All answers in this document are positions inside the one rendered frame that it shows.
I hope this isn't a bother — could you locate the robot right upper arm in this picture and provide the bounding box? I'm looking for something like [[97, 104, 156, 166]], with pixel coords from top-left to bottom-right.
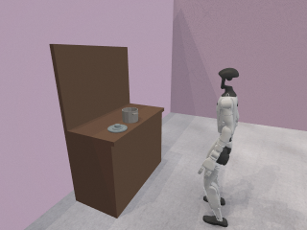
[[235, 110, 240, 122]]

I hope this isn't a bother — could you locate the table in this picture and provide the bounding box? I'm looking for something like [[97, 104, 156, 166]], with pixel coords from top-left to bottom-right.
[[49, 44, 164, 219]]

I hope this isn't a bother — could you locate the right robot shin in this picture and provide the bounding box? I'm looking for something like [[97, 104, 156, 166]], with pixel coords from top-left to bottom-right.
[[213, 176, 220, 198]]

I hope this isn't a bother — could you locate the lid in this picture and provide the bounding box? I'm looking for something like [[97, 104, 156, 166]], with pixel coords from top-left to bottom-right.
[[107, 125, 128, 133]]

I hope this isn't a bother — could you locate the robot left upper arm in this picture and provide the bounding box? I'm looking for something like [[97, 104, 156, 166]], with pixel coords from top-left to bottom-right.
[[220, 97, 234, 135]]

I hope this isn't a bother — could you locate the robot left forearm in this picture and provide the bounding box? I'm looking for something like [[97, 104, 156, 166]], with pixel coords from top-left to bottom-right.
[[209, 127, 231, 161]]

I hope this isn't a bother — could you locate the left robot thigh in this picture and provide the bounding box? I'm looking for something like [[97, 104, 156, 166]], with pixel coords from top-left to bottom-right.
[[203, 148, 229, 192]]

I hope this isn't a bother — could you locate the pot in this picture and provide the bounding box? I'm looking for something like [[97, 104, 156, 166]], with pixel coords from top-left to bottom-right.
[[122, 107, 139, 124]]

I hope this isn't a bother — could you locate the robot left hand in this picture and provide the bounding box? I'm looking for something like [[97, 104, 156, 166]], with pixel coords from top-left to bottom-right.
[[198, 157, 216, 179]]

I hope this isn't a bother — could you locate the robot right forearm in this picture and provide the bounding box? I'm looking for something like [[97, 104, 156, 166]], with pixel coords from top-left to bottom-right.
[[231, 121, 238, 139]]

